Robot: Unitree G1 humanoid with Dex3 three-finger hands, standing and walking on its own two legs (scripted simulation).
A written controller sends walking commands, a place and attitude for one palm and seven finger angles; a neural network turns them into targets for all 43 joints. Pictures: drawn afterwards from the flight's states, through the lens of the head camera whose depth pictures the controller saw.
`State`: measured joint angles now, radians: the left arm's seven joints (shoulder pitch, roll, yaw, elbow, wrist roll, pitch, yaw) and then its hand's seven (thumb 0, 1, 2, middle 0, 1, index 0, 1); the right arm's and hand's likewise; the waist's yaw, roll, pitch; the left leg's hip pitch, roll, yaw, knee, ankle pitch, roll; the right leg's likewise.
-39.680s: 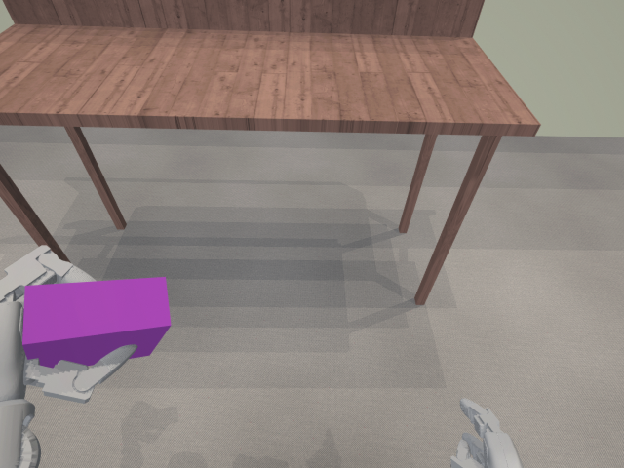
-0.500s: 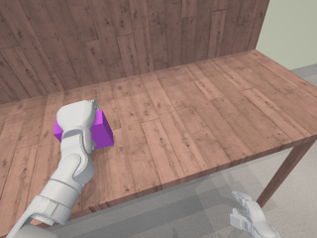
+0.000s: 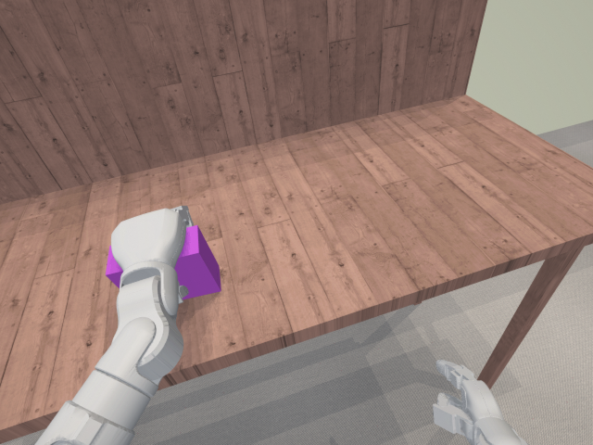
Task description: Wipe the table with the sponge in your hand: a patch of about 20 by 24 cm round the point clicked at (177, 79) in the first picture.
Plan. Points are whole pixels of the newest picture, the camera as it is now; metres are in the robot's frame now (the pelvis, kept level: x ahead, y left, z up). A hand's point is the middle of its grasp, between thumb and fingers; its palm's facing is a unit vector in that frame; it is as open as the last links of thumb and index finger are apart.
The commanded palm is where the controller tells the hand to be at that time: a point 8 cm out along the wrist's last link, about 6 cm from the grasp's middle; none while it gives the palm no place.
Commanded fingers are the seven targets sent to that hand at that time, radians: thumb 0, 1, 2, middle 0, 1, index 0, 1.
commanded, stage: wipe back along the third lane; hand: left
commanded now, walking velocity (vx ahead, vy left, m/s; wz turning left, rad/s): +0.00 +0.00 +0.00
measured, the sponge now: (173, 275) +0.31 +0.23 +0.09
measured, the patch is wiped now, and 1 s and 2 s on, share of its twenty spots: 1.00 1.00 1.00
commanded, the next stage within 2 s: slide back across to the middle lane in 0.22 s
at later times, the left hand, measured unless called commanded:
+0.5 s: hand (169, 284) +0.27 +0.20 +0.13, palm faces +0.18 -0.16 -0.97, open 9.1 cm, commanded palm +0.23 +0.21 +0.16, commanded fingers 0.00 0.10 1.30 -1.20 -1.60 -1.20 -1.60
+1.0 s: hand (104, 304) +0.24 +0.27 +0.13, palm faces +0.07 -0.08 -0.99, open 9.1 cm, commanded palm +0.20 +0.26 +0.19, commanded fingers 0.00 0.10 1.30 -1.20 -1.60 -1.20 -1.60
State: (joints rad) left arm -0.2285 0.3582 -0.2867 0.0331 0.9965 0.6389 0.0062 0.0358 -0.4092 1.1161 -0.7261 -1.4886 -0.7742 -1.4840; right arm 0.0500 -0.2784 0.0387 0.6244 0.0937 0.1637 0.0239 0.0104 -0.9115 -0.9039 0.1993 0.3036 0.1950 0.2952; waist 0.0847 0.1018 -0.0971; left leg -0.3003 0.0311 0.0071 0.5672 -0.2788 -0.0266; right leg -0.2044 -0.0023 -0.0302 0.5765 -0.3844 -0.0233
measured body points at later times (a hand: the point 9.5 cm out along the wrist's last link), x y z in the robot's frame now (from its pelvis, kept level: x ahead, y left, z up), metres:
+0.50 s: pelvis -0.01 -0.01 +0.00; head -0.04 -0.06 +0.45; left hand +0.26 +0.21 +0.18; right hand +0.24 -0.21 -0.07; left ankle +0.01 +0.14 -0.73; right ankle -0.05 -0.10 -0.73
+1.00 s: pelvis -0.02 -0.02 +0.00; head -0.04 -0.07 +0.45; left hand +0.23 +0.27 +0.18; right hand +0.22 -0.24 -0.08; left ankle +0.01 +0.14 -0.73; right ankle -0.05 -0.10 -0.73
